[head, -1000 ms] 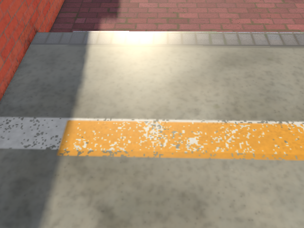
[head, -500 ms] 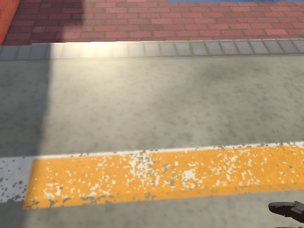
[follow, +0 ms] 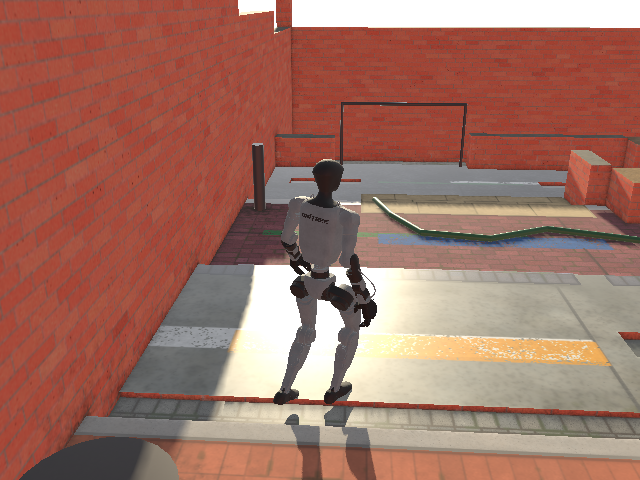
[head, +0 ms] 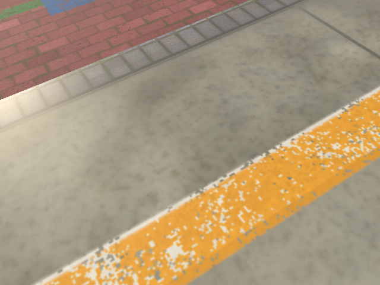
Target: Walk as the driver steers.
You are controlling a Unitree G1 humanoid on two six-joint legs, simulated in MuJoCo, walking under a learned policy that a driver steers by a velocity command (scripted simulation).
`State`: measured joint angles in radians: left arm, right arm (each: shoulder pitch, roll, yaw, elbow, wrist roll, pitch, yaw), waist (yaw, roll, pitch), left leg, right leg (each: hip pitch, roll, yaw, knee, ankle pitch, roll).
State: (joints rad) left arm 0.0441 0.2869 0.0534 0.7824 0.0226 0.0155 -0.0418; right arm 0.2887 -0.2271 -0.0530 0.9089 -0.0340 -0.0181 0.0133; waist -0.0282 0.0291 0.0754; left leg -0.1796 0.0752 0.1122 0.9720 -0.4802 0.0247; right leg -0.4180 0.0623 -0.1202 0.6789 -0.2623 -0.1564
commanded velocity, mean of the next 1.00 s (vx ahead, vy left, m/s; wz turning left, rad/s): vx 0.26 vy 0.00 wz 0.34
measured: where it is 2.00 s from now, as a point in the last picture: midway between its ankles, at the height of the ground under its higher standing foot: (171, 242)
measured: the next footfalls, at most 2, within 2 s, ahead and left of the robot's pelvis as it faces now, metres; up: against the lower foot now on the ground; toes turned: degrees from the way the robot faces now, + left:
left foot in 0.46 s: +0.29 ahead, +0.07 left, +0.00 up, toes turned +10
right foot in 0.96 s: +0.42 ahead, -0.10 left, +0.00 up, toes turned +26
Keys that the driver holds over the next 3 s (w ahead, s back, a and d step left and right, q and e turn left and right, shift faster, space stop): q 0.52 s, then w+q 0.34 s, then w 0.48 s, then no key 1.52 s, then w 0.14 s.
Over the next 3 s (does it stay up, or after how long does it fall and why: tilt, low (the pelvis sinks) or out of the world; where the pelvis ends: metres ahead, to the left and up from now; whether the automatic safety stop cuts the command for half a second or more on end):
stays up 0.62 0.14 0.03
